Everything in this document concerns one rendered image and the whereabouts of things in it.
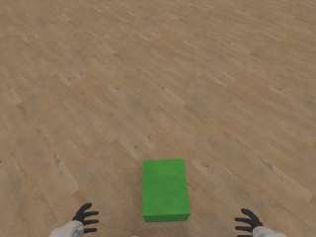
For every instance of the robot right forearm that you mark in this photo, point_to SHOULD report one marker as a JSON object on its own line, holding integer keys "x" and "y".
{"x": 263, "y": 231}

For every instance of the carton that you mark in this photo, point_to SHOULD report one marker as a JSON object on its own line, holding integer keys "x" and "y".
{"x": 165, "y": 195}

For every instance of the left robot hand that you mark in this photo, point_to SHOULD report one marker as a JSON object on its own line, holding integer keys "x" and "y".
{"x": 80, "y": 215}

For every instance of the right robot hand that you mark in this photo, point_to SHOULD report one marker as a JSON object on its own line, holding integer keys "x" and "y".
{"x": 254, "y": 222}

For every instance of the robot left forearm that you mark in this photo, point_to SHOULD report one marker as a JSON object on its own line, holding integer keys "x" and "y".
{"x": 73, "y": 228}

